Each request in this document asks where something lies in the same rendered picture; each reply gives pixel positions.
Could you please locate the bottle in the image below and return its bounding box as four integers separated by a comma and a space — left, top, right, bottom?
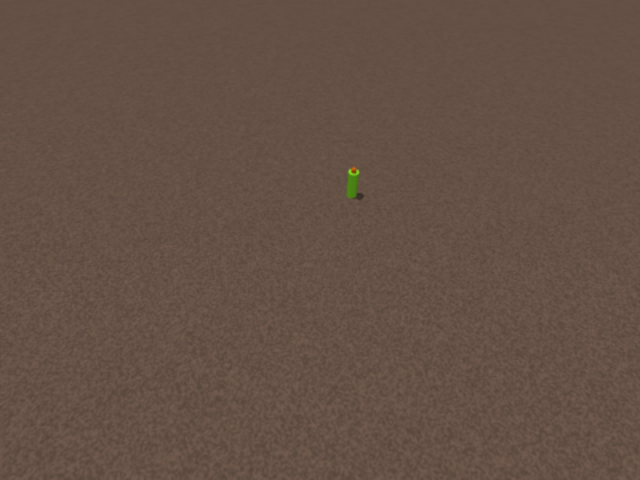
346, 167, 359, 198

